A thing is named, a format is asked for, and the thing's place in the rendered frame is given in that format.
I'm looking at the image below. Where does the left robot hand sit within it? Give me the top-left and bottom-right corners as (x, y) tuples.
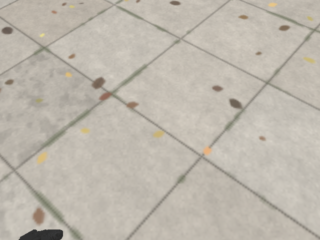
(19, 229), (63, 240)

